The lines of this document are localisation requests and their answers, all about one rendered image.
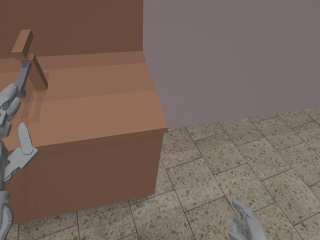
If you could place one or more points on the robot left forearm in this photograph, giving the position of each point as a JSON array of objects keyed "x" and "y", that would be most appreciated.
[{"x": 6, "y": 215}]

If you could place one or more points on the counter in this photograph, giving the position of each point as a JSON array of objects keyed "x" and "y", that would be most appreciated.
[{"x": 91, "y": 107}]

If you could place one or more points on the right robot hand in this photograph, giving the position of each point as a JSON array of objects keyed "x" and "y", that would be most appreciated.
[{"x": 251, "y": 229}]

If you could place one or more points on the tap lever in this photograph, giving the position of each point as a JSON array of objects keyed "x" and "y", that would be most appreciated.
[{"x": 22, "y": 79}]

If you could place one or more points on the left robot hand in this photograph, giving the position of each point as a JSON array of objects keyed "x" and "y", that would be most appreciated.
[{"x": 21, "y": 157}]

